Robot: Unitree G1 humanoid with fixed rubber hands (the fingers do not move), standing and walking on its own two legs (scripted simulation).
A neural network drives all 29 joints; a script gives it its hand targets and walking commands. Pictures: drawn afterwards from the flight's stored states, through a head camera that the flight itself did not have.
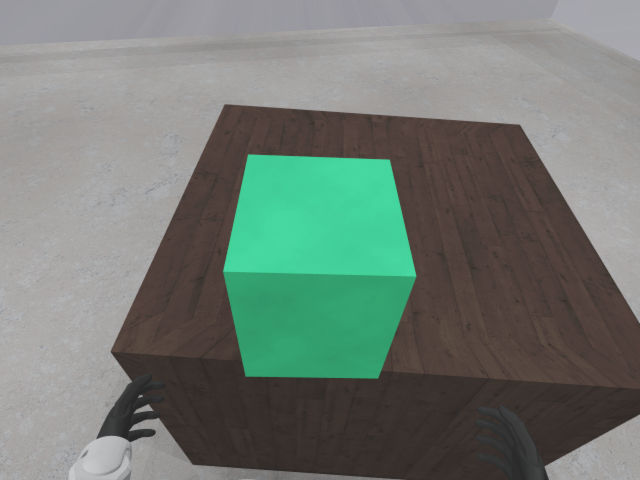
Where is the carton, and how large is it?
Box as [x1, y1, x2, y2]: [223, 154, 415, 378]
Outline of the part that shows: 248,154 223,270 245,375 377,378 415,278 415,272 389,160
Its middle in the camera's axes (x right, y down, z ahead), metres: +0.00 +0.04 +0.56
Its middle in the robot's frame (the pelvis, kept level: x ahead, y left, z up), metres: +0.39 +0.04 +0.04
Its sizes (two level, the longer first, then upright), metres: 0.210 0.200 0.250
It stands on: a pedestal, 0.66 m high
